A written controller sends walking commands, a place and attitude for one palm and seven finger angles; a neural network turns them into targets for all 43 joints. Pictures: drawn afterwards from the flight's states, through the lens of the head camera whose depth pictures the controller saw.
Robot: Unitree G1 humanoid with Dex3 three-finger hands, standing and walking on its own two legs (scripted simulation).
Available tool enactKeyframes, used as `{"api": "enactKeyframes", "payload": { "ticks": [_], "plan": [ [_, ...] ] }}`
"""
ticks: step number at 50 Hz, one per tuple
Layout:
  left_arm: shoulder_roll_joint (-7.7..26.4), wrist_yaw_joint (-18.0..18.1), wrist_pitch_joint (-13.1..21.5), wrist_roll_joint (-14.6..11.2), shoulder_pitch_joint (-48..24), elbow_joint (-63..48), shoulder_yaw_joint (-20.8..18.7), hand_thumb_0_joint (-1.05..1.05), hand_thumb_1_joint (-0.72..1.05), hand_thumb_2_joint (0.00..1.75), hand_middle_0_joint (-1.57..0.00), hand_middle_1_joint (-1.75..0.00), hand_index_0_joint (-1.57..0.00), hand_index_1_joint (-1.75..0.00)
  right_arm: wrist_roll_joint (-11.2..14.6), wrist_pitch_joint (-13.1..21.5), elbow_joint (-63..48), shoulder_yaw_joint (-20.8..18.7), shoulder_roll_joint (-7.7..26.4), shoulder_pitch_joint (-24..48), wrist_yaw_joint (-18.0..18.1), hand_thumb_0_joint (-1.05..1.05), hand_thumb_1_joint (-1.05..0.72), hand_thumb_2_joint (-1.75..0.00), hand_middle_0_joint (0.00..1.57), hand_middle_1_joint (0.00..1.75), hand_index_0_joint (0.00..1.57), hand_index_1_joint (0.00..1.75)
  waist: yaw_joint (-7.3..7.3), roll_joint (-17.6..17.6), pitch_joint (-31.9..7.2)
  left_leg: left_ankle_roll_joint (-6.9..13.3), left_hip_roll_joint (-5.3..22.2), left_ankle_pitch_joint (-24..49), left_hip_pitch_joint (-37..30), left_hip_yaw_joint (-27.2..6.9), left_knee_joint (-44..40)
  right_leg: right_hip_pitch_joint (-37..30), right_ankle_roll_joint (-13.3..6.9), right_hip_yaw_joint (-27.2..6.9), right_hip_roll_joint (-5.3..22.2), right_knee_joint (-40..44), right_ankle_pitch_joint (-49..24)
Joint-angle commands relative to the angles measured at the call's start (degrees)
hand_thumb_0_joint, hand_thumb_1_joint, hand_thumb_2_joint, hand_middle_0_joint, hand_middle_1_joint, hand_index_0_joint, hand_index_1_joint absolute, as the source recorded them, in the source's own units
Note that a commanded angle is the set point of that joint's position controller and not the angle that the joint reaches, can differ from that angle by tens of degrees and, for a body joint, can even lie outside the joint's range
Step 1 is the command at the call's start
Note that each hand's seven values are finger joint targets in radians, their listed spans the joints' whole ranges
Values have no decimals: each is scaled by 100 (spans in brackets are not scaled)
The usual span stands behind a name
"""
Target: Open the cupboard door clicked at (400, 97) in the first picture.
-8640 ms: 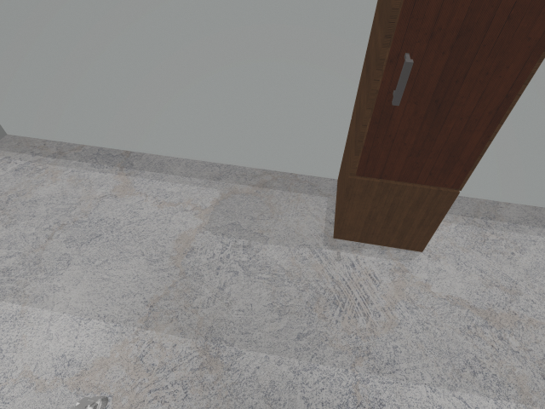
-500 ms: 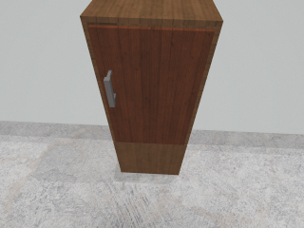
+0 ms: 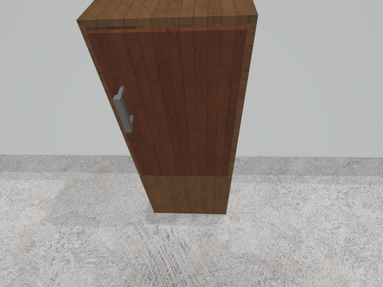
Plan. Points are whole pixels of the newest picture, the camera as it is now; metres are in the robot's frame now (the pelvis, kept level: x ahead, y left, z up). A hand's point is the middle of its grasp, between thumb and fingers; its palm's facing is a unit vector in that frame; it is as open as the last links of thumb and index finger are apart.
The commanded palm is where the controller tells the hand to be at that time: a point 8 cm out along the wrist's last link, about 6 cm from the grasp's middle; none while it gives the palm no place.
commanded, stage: come to a stop and stand still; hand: left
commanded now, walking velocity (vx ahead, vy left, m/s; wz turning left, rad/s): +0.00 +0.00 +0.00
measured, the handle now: (125, 110) +0.55 +0.23 +0.05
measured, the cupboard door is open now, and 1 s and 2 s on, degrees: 0 0 0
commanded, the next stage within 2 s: look again from close up in 0.52 s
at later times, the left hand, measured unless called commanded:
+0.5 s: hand out of the picture -0.03 +0.17 -0.17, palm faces +0.06 -0.98 -0.18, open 7.3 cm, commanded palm none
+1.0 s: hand out of the picture -0.01 +0.20 -0.17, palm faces +0.04 -0.98 -0.21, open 7.3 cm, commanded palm none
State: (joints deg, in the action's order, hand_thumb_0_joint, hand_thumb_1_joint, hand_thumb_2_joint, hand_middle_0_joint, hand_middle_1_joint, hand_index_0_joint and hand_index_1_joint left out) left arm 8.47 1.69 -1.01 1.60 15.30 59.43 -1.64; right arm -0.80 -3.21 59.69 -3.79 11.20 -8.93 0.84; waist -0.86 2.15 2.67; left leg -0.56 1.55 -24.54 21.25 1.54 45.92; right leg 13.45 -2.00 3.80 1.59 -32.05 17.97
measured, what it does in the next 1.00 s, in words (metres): steps on the spot: left foot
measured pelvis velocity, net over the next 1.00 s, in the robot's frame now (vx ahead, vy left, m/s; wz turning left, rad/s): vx -0.02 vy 0.03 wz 0.00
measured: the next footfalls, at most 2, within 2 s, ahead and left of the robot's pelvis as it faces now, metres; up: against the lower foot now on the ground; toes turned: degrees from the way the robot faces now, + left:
left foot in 0.10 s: +0.01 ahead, +0.13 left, +0.00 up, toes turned +2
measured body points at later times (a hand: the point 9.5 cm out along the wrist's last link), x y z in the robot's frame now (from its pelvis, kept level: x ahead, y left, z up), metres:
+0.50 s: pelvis -0.02 +0.00 +0.01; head -0.01 +0.00 +0.46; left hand -0.03 +0.22 -0.15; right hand -0.04 -0.20 -0.16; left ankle -0.03 +0.13 -0.73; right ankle -0.01 -0.10 -0.73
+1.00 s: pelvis -0.02 +0.03 +0.00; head -0.02 +0.02 +0.45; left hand -0.01 +0.25 -0.15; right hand -0.01 -0.19 -0.16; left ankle -0.03 +0.13 -0.73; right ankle -0.01 -0.10 -0.73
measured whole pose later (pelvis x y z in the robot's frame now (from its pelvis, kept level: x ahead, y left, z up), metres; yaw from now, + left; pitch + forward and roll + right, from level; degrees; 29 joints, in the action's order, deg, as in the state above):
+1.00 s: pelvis -0.02 +0.03 +0.00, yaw +0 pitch -2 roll +0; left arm 8.3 2.0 1.1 0.7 16.6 62.8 0.2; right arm -1.3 1.5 61.9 0.9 8.9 -18.1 1.4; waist -0.3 1.1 0.7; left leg 1.5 -0.9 -16.2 9.7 3.1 27.3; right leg 12.6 0.8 3.2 3.0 -29.0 14.9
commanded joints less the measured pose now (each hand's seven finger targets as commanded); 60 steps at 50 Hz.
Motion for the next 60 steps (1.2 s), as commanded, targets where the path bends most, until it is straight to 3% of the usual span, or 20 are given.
{"api": "enactKeyframes", "payload": {
  "ticks": [1, 3, 4, 5, 6, 8, 15, 20, 28, 30, 31, 32, 33, 34, 36, 38, 40, 46, 59, 60],
  "plan": [
    [919, 50, 157, -31, 158, -153, -133, 0, 90, 90, -20, -30, -20, -30, 48, 192, -127, 98, 51, -226, 42, 0, -90, -90, 20, 30, 20, 30, 9, -1076, -241, -61, 57, 216, -417, 20, -967, -253, -699, -1041, 1181, 1086, -2641],
    [866, 53, 168, -82, 84, -60, -104, 0, 90, 90, -20, -30, -20, -30, 45, 270, 81, 149, 37, -539, 70, 0, -90, -90, 20, 30, 20, 30, 107, -919, -334, -33, 113, 1135, -1138, -41, -2141, -142, -434, -968, 1023, 938, -2225],
    [758, 49, 167, -121, 102, -42, -92, 0, 90, 90, -20, -30, -20, -30, 28, 338, 164, 171, 141, -703, 86, 0, -90, -90, 20, 30, 20, 30, 104, -434, -426, 61, 367, 2030, -1454, -343, -2402, -43, -211, -812, 788, 774, -1992],
    [657, 36, 160, -136, 165, -22, -67, 0, 90, 90, -20, -30, -20, -30, 4, 378, 172, 182, 264, -598, 109, 0, -90, -90, 20, 30, 20, 30, -27, -83, -402, 176, 658, 2604, -1433, -551, -2393, -58, -15, -658, 555, 833, -1757],
    [636, 31, 165, -126, 185, -7, -56, 0, 90, 90, -20, -30, -20, -30, 6, 377, 199, 185, 338, -548, 127, 0, -90, -90, 20, 30, 20, 30, -54, -138, -439, 159, 719, 2440, -1332, -471, -2299, -201, 53, -646, 510, 1015, -1574],
    [676, 32, 133, -140, 87, 130, -48, 0, 90, 90, -20, -30, -20, -30, 17, 404, 330, 226, 261, -576, 132, 0, -90, -90, 20, 30, 20, 30, -71, 426, -407, 174, 678, 2304, -1049, -540, -2519, -597, 71, -526, 471, 969, -1432],
    [591, 0, 108, -129, 150, 345, 10, 0, 90, 90, -20, -30, -20, -30, -3, 363, 439, 275, 141, -853, 124, 0, -90, -90, 20, 30, 20, 30, -33, -66, 303, 128, 456, 875, -694, -434, -2946, -329, 71, -632, 450, 1495, -352],
    [524, 6, 137, -126, 265, 384, 27, 0, 90, 90, -20, -30, -20, -30, -2, 377, 485, 279, 84, -1118, 122, 0, -90, -90, 20, 30, 20, 30, 23, -348, 220, 141, 399, 909, -816, -367, -2893, -210, 75, -668, 469, 1564, -193],
    [348, 34, 175, -115, 504, 485, 49, 0, 90, 90, -20, -30, -20, -30, 25, 425, 554, 299, -33, -1290, 145, 0, -90, -90, 20, 30, 20, 30, 35, -287, 209, 168, 442, 1113, -894, -370, -2893, -161, 67, -608, 446, 1448, -511],
    [299, 39, 194, -117, 568, 515, 60, 0, 90, 90, -20, -30, -20, -30, 26, 449, 562, 303, -45, -1312, 150, 0, -90, -90, 20, 30, 20, 30, 49, -231, 114, 167, 445, 1274, -970, -347, -2863, -180, 67, -597, 466, 1396, -703],
    [502, 265, 359, -22, 949, 645, 130, 0, 90, 90, -20, -30, -20, -30, 48, 541, 153, 318, 239, -601, 48, 0, -90, -90, 20, 30, 20, 30, -188, -100, 349, -13, 475, 1565, -489, -29, -1666, -147, 60, -793, 771, 1104, -2601],
    [759, 216, 403, -62, 818, 423, 69, 0, 90, 90, -20, -30, -20, -30, 29, 451, -17, 314, -86, -1017, 40, 0, -90, -90, 20, 30, 20, 30, 157, -141, -206, 14, 156, 561, -702, -148, -1686, -152, -121, -1179, 1031, 1317, -1350],
    [856, 168, 437, -67, 566, 313, 41, 0, 90, 90, -20, -30, -20, -30, -16, 399, 30, 340, -94, -1171, -6, 0, -90, -90, 20, 30, 20, 30, 199, -204, -293, 50, 161, 648, -881, -96, -1574, 87, -220, -1061, 962, 1363, -283],
    [704, 134, 417, -60, 440, 252, 55, 0, 90, 90, -20, -30, -20, -30, -24, 437, -14, 343, -87, -1349, -8, 0, -90, -90, 20, 30, 20, 30, 275, -205, -292, 109, 186, 845, -959, -166, -1718, 326, -223, -901, 808, 1264, 288],
    [473, 90, 381, -80, 446, 234, 105, 0, 90, 90, -20, -30, -20, -30, -19, 509, -13, 370, -34, -1415, 19, 0, -90, -90, 20, 30, 20, 30, 230, 98, -37, 204, 327, 1360, -728, -373, -2074, 300, -133, -641, 502, 924, -59],
    [408, 65, 328, -68, 519, 240, 119, 0, 90, 90, -20, -30, -20, -30, -13, 526, -80, 374, 23, -1336, 46, 0, -90, -90, 20, 30, 20, 30, 127, 40, 202, 274, 429, 1255, -391, -484, -2318, 69, -69, -478, 392, 775, -303],
    [356, 50, 310, -85, 567, 262, 136, 0, 90, 90, -20, -30, -20, -30, -5, 545, -89, 387, 109, -1307, 63, 0, -90, -90, 20, 30, 20, 30, 98, -213, 230, 295, 419, 1290, -338, -528, -2450, -75, -41, -483, 376, 731, -514],
    [432, 42, 278, -93, 547, 231, 125, 0, 90, 90, -20, -30, -20, -30, -7, 572, 5, 398, 224, -1262, 80, 0, -90, -90, 20, 30, 20, 30, 57, -269, 184, 302, 408, 1477, -507, -498, -2602, -235, 10, -454, 426, 744, -804],
    [527, 39, 247, -87, 418, 238, 97, 0, 90, 90, -20, -30, -20, -30, -1, 578, 213, 401, 272, -1123, 98, 0, -90, -90, 20, 30, 20, 30, 30, -143, 123, 277, 425, 1808, -752, -417, -2705, -368, 37, -476, 466, 806, -1133],
    [697, 262, 294, -42, 777, 447, 125, 0, 90, 90, -20, -30, -20, -30, 84, 551, -138, 334, 543, -629, 39, 0, -90, -90, 20, 30, 20, 30, -127, -869, 322, 126, 558, 2223, -467, -223, -1741, -169, 106, -620, 663, 809, -2455]
  ]
}}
